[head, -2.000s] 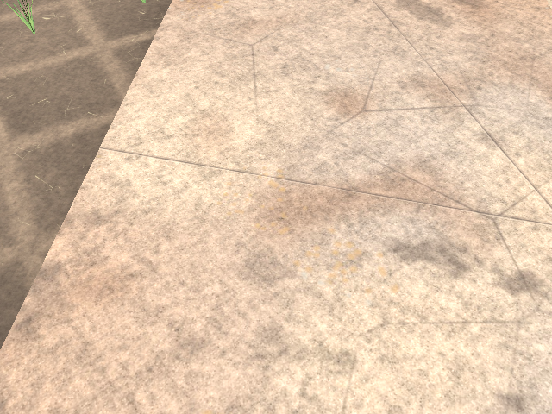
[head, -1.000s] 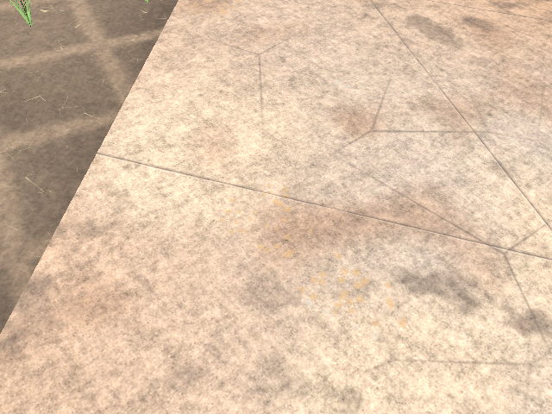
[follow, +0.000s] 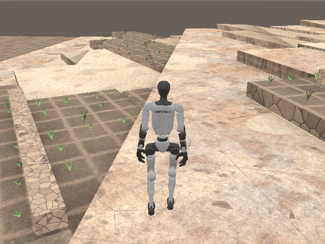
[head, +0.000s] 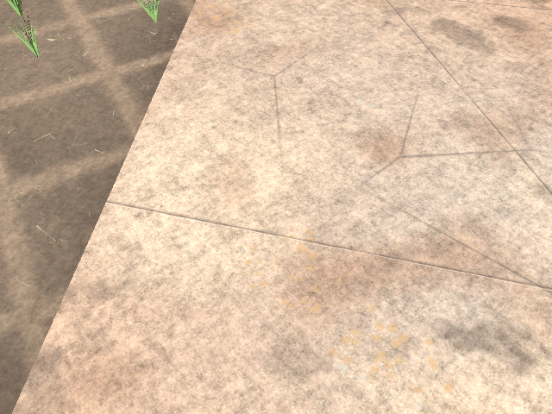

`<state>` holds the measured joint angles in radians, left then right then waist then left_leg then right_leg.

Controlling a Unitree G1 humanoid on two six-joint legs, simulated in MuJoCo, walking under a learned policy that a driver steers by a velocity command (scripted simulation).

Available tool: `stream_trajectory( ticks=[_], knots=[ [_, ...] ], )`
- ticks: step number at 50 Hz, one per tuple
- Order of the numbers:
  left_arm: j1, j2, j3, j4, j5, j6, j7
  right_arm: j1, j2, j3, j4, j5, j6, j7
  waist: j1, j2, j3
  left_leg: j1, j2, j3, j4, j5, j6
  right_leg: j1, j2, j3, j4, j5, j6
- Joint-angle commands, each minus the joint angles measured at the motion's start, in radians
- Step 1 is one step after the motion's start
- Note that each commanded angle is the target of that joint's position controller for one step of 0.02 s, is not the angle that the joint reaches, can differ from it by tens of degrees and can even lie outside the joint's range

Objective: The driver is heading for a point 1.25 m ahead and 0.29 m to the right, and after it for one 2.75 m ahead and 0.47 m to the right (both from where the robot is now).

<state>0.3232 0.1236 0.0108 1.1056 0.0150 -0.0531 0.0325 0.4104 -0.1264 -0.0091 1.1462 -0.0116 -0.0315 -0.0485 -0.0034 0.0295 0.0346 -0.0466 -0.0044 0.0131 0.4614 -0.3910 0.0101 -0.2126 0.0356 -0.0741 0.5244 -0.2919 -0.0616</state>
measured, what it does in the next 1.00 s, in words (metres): stands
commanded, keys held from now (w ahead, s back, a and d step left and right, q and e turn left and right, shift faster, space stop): no key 1.00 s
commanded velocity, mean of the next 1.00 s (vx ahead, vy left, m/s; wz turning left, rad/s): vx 0.02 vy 0.00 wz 0.00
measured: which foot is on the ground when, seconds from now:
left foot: down 0.00-1.00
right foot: down 0.00-1.00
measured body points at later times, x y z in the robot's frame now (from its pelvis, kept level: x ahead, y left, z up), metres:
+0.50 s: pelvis +0.00 +0.00 +0.01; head +0.01 +0.00 +0.46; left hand -0.01 +0.21 -0.15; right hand -0.03 -0.21 -0.16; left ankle -0.09 +0.11 -0.73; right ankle +0.00 -0.08 -0.73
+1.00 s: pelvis -0.03 +0.00 +0.01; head -0.02 +0.00 +0.46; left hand -0.06 +0.21 -0.15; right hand -0.09 -0.19 -0.15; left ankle -0.09 +0.11 -0.73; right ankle +0.00 -0.08 -0.73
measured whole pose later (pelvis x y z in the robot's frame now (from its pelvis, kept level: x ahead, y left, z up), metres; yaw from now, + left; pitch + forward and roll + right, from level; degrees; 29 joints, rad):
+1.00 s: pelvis -0.03 +0.00 +0.01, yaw +0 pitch -2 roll +0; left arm 0.33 0.11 0.00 1.16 0.00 -0.01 0.04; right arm 0.39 -0.10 0.02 1.17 -0.01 -0.01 -0.05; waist 0.01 0.01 0.04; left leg -0.04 0.00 0.02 0.37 -0.31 0.01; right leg -0.19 0.04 -0.06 0.40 -0.18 -0.05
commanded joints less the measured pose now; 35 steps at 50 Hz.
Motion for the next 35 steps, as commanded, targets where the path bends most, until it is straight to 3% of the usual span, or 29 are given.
stream_trajectory(
  ticks=[1, 9, 21, 35],
  knots=[
    [0.12, 0.078, 0.006, 0.003, 0.0, 0.001, 0.017, 0.1, -0.057, -0.007, 0.001, 0.01, 0.005, -0.007, 0.01, -0.082, -0.019, -0.129, 0.058, -0.037, -0.028, 0.262, 0.018, 0.22, -0.202, 0.201, -0.064, 0.792, -0.076],
    [0.073, 0.077, 0.011, 0.0, -0.013, 0.019, 0.027, 0.061, -0.056, 0.003, 0.01, 0.005, 0.025, -0.012, 0.001, -0.015, 0.001, -0.02, 0.1, -0.046, -0.084, 0.466, 0.011, 0.156, -0.141, 0.134, -0.089, 0.631, -0.03],
    [0.051, 0.07, 0.012, 0.022, -0.01, 0.034, 0.022, 0.017, -0.058, 0.011, 0.017, 0.001, 0.027, -0.012, 0.007, -0.016, 0.049, -0.044, 0.111, -0.055, -0.141, 0.365, 0.019, 0.131, -0.13, 0.136, -0.15, 0.445, -0.017],
    [0.065, 0.064, 0.004, 0.044, -0.01, 0.042, 0.014, 0.045, -0.042, 0.021, 0.029, -0.001, 0.022, -0.008, 0.013, -0.013, 0.079, -0.101, 0.108, -0.065, -0.171, 0.231, 0.029, 0.093, -0.124, 0.146, -0.192, 0.256, -0.008]
  ],
)
Velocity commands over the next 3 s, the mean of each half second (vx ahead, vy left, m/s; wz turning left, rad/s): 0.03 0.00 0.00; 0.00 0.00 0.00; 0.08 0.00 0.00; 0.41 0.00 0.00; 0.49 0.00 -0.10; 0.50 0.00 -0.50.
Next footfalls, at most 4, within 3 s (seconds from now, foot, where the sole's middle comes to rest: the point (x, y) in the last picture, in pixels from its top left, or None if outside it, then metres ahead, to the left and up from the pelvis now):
1.62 right None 0.11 -0.11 -0.77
2.12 left None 0.46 0.03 -0.77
2.68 right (344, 325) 0.74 -0.13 -0.77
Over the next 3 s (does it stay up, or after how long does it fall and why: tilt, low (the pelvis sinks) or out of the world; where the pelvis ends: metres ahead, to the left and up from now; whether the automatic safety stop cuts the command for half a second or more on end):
stays up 0.77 -0.10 0.01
